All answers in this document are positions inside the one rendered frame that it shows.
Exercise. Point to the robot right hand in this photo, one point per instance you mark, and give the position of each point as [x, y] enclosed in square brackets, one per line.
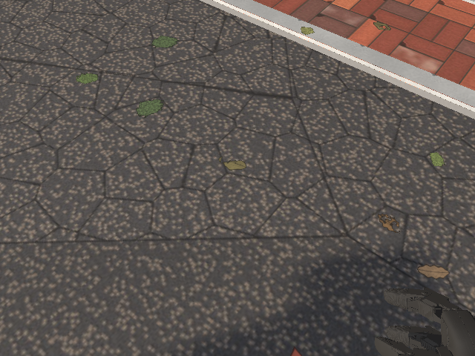
[457, 336]

